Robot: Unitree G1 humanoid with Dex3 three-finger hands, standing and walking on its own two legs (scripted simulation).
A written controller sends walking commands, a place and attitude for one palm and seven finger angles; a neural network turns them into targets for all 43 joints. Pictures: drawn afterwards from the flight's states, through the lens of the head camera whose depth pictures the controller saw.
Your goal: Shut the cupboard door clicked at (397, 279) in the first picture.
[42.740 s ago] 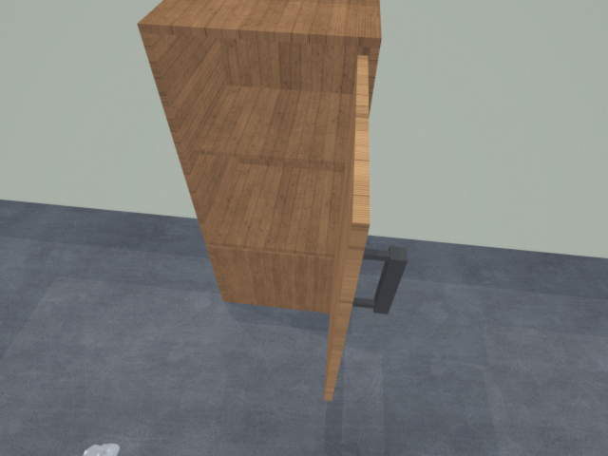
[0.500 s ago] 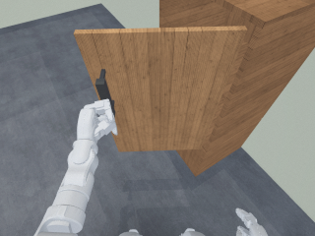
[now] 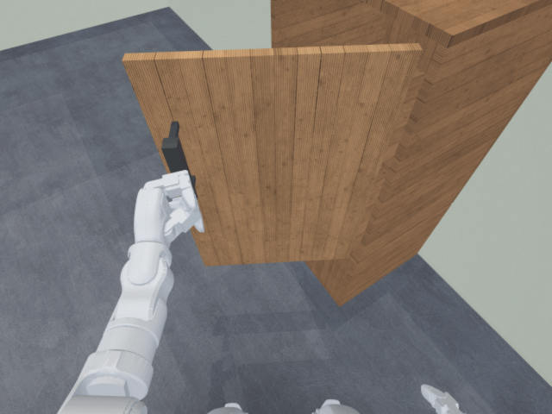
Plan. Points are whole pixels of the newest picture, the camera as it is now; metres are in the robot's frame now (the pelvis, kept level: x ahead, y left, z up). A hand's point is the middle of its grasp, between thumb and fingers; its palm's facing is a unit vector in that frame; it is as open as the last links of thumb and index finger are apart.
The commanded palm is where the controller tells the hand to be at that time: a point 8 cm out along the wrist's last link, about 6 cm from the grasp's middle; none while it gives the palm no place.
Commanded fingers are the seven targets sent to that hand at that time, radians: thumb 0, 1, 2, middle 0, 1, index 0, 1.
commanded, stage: push the door shut along its arc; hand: left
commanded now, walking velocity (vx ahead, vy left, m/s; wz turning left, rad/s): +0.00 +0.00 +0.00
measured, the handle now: (182, 166) +0.48 +0.17 +0.07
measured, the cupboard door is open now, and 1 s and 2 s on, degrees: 61 47 34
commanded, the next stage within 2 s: pull the fist back off the door in 1.90 s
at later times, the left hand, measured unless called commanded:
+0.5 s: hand (196, 184) +0.44 +0.14 +0.07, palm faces -0.04 -1.00 -0.03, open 3.1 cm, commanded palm +0.43 +0.18 +0.07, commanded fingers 0.00 0.90 0.90 -1.30 -1.50 -1.30 -1.50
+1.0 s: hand (222, 157) +0.50 +0.10 +0.07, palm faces -0.18 -0.98 -0.03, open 3.1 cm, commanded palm +0.49 +0.15 +0.07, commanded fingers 0.00 0.90 0.90 -1.30 -1.50 -1.30 -1.50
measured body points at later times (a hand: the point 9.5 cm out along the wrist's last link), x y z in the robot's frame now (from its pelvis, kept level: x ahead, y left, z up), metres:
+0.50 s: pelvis -0.01 +0.00 -0.01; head +0.07 +0.00 +0.43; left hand +0.43 +0.19 +0.08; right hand +0.07 -0.26 -0.13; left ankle +0.01 +0.10 -0.70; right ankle +0.03 -0.09 -0.70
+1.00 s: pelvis -0.01 +0.01 -0.02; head +0.10 +0.01 +0.41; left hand +0.50 +0.16 +0.07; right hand -0.01 -0.25 -0.14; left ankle +0.01 +0.10 -0.70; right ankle +0.03 -0.09 -0.70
